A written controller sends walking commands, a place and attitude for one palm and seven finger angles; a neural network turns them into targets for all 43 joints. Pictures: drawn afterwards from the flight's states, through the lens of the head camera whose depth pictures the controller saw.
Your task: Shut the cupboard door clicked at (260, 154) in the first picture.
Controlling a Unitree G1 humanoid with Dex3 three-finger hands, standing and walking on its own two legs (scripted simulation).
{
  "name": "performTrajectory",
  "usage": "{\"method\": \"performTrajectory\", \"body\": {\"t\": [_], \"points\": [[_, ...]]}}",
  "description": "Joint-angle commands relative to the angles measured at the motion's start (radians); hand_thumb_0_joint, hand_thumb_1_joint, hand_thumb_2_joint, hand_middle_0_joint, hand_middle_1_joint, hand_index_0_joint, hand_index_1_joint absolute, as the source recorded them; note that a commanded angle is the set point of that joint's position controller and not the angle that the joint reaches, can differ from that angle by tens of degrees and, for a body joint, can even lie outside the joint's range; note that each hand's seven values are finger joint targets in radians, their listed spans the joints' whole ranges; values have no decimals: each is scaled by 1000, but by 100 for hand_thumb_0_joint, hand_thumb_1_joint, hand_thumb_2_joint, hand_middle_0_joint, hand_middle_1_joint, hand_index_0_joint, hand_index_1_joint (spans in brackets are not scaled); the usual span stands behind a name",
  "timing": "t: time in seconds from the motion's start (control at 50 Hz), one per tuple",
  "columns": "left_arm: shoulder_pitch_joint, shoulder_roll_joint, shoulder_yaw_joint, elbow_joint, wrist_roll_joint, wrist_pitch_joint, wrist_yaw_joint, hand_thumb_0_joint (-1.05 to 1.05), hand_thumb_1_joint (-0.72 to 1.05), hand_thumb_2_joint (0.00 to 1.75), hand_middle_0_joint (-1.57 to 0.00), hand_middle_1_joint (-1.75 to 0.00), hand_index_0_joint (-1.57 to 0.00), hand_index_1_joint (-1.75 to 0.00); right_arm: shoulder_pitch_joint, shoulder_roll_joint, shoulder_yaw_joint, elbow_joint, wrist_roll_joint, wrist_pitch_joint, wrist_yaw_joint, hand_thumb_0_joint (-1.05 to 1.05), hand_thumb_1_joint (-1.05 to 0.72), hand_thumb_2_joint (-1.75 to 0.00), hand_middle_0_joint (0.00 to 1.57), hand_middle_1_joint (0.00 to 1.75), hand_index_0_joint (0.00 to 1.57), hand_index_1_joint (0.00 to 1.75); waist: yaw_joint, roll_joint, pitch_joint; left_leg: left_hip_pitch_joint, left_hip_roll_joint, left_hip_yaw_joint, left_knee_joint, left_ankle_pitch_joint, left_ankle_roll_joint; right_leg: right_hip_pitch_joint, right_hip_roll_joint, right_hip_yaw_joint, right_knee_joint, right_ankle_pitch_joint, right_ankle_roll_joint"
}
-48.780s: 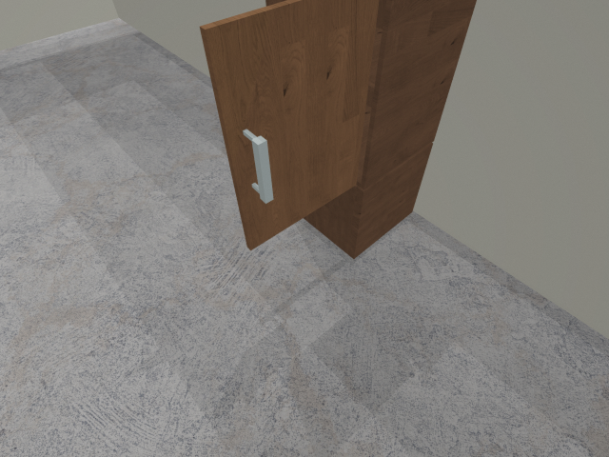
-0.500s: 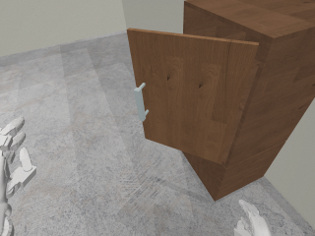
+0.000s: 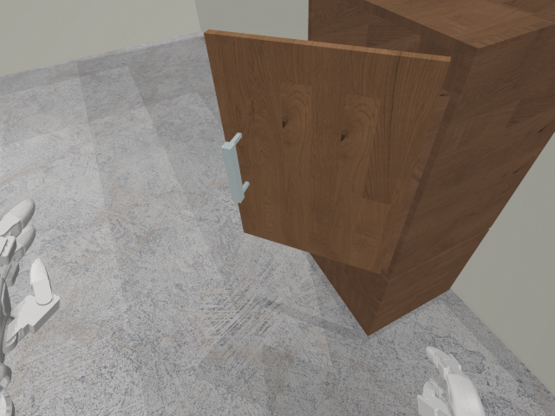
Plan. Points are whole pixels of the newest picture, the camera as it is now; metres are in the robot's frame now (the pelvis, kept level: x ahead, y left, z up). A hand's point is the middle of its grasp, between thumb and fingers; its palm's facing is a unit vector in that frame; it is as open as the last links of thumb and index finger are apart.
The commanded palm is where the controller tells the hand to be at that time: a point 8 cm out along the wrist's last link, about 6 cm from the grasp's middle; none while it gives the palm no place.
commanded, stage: step back with the hand held close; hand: left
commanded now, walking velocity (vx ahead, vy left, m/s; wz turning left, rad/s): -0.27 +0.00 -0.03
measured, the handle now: (238, 168) +0.65 +0.15 -0.05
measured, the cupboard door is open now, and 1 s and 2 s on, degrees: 41 41 41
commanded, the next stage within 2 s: stop stepping back and stand still in 1.06 s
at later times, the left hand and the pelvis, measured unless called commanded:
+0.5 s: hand out of the picture +0.12 +0.29 +0.15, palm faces +0.42 -0.77 -0.48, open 7.4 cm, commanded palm +0.06 +0.32 +0.18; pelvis -0.08 +0.02 -0.01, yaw +0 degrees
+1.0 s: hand out of the picture +0.01 +0.30 +0.18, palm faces +0.49 -0.74 -0.46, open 7.4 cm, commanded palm -0.08 +0.34 +0.18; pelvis -0.18 +0.02 -0.02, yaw +8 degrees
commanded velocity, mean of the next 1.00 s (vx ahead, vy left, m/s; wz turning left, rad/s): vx -0.32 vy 0.00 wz -0.05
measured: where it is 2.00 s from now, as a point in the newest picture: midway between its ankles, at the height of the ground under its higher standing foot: outside the picture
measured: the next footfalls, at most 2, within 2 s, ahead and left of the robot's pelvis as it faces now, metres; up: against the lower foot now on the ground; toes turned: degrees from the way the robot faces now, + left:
right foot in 1.06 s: -0.18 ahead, -0.10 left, +0.00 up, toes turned +8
left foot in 1.24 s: -0.13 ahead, +0.15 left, +0.00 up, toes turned +7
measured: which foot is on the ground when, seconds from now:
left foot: down 0.00-1.00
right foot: down 0.00-0.88, up 0.90-1.00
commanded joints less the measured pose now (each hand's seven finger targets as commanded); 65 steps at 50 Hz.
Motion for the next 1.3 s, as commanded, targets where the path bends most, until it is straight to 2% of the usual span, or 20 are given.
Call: {"method": "performTrajectory", "body": {"t": [0.0,0.16,0.4,0.56,0.68,0.74,0.8,0.88,0.94,1.0,1.02,1.04,1.06,1.1,1.14,1.18,1.2,1.22,1.24,1.28], "points": [[8,288,216,-299,-4,-74,38,0,90,90,-20,-30,-20,-30,-104,-96,-42,-193,-1,-20,-17,0,-90,-90,20,30,20,30,-1,-10,-210,140,36,29,-29,511,45,29,-73,6,-1,530,-2],[70,251,199,-280,-15,-55,49,0,90,90,-20,-30,-20,-30,-82,-104,-49,-227,5,25,-20,0,-90,-90,20,30,20,30,-8,-12,-204,39,75,-5,-71,495,39,50,-42,6,50,455,5],[18,277,234,-314,22,-122,59,0,90,90,-20,-30,-20,-30,-84,-126,-46,-229,1,-22,-20,0,-90,-90,20,30,20,30,-15,12,-87,-398,79,-78,-186,-333,97,145,-17,58,53,63,9],[-49,233,185,-336,33,-162,81,0,90,90,-20,-30,-20,-30,-45,-116,-42,-192,-13,-84,-21,0,-90,-90,20,30,20,30,-24,49,-58,-353,73,-78,-135,-365,83,-1,-18,79,19,-97,-7],[-26,250,187,-318,22,-177,92,0,90,90,-20,-30,-20,-30,-25,-96,-46,-165,-12,-89,-7,0,-90,-90,20,30,20,30,-31,-89,-61,-186,4,8,77,-239,37,-236,-115,194,-128,-192,-56],[-46,253,177,-320,16,-174,103,0,90,90,-20,-30,-20,-30,-19,-92,-41,-148,-14,-83,-7,0,-90,-90,20,30,20,30,-40,-122,-57,-94,5,4,107,-211,26,-358,-131,166,-155,-253,-58],[-59,271,195,-326,14,-177,109,0,90,90,-20,-30,-20,-30,-21,-106,-45,-152,-10,-86,-15,0,-90,-90,20,30,20,30,-44,-53,-46,-162,51,-74,-7,-306,50,-328,-65,109,-81,-288,-30],[-49,275,243,-370,16,-184,90,0,90,90,-20,-30,-20,-30,-68,-103,-59,-173,-16,-102,-21,0,-90,-90,20,30,20,30,-5,218,-131,-561,281,-302,-384,-544,141,113,110,-14,513,-101,15],[12,316,295,-427,-5,-201,80,0,90,90,-20,-30,-20,-30,-83,-85,-72,-171,-14,-130,-1,0,-90,-90,20,30,20,30,3,119,-213,-304,245,-165,-245,-293,108,-2,85,1,374,-179,-10],[150,315,305,-359,-31,-177,79,0,90,90,-20,-30,-20,-30,-92,-70,-71,-155,-10,-134,17,0,-90,-90,20,30,20,30,-8,180,-211,-204,200,-37,-166,-286,34,-37,17,9,105,-222,-64],[116,303,282,-382,-35,-185,76,0,90,90,-20,-30,-20,-30,-88,-53,-61,-147,-10,-126,20,0,-90,-90,20,30,20,30,-17,93,-169,-144,156,8,-43,-215,-3,-139,-66,147,-46,-253,-107],[74,333,288,-382,-24,-197,80,0,90,90,-20,-30,-20,-30,-67,-49,-60,-125,-9,-117,20,0,-90,-90,20,30,20,30,-32,-88,-125,-27,83,68,218,-126,-41,-358,-230,415,-198,-251,-170],[18,347,266,-357,-1,-201,100,0,90,90,-20,-30,-20,-30,-77,-45,-48,-110,-19,-110,16,0,-90,-90,20,30,20,30,-22,-192,-69,-36,42,75,406,-132,-51,-423,-377,520,-273,-18,-203],[-97,288,172,-374,17,-178,94,0,90,90,-20,-30,-20,-30,-90,-50,-49,-105,-6,-113,10,0,-90,-90,20,30,20,30,-16,-303,-121,-115,17,20,472,-168,-32,-275,-313,420,-131,465,-182],[-134,273,156,-336,23,-144,86,0,90,90,-20,-30,-20,-30,-70,-47,-31,-112,-19,-90,-14,0,-90,-90,20,30,20,30,-39,-307,-45,-57,29,44,217,-56,-25,-246,-218,263,-15,631,-119],[-197,245,122,-266,10,-123,75,0,90,90,-20,-30,-20,-30,-49,-84,-30,-95,-5,-93,-29,0,-90,-90,20,30,20,30,-43,-78,-32,60,57,50,-49,276,-3,-270,-84,137,130,462,-20],[-263,250,117,-288,20,-121,73,0,90,90,-20,-30,-20,-30,-66,-115,-45,-106,-5,-105,-33,0,-90,-90,20,30,20,30,-26,91,-38,61,185,-66,-120,389,40,-273,-12,100,201,228,15],[-244,224,122,-249,17,-121,81,0,90,90,-20,-30,-20,-30,-36,-99,-46,-100,-10,-118,-30,0,-90,-90,20,30,20,30,-18,156,-92,35,284,-129,-180,358,86,-219,13,70,277,-55,20],[-256,200,108,-238,16,-133,80,0,90,90,-20,-30,-20,-30,-20,-95,-51,-109,0,-131,-20,0,-90,-90,20,30,20,30,-22,95,-100,9,303,-125,-235,114,99,-174,28,83,301,-164,14],[-150,215,154,-266,10,-117,80,0,90,90,-20,-30,-20,-30,-35,-96,-44,-142,-6,-135,-6,0,-90,-90,20,30,20,30,-22,160,-123,-124,333,-253,-376,-429,117,-116,36,47,376,-164,17]]}}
